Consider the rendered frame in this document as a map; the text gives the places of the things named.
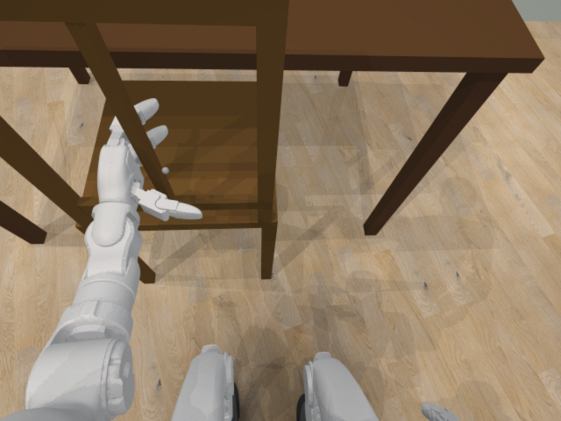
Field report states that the left robot upper arm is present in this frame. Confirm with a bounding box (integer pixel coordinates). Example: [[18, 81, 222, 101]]
[[0, 338, 135, 421]]

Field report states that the left robot forearm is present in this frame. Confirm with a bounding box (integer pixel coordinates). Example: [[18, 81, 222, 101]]
[[25, 201, 142, 410]]

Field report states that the table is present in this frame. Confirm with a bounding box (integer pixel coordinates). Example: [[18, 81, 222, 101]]
[[0, 0, 545, 244]]

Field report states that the left robot hand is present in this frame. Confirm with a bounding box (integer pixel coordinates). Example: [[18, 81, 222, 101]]
[[97, 98, 202, 221]]

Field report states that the robot thigh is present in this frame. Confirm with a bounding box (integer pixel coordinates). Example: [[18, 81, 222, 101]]
[[303, 358, 379, 421], [171, 351, 234, 421]]

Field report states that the chair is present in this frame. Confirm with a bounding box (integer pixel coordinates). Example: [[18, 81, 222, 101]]
[[0, 0, 289, 284]]

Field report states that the right robot hand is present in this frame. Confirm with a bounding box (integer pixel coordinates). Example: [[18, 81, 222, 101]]
[[421, 403, 458, 421]]

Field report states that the robot left thigh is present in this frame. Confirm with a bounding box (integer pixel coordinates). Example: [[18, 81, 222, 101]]
[[171, 351, 234, 421]]

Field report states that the robot right thigh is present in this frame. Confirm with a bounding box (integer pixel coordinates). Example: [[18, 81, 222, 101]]
[[303, 358, 379, 421]]

